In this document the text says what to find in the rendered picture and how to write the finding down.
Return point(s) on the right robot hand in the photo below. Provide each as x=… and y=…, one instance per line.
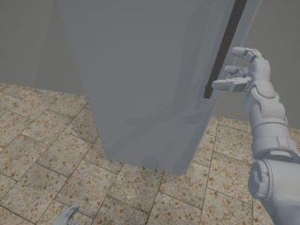
x=259, y=71

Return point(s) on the fridge door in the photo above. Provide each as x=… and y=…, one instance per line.
x=144, y=65

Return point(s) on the left robot hand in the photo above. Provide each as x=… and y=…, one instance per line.
x=66, y=215

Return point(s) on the handle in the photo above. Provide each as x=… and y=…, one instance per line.
x=225, y=44

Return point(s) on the robot right upper arm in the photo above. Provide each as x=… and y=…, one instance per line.
x=276, y=184

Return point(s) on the robot right forearm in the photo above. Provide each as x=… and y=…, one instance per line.
x=269, y=125

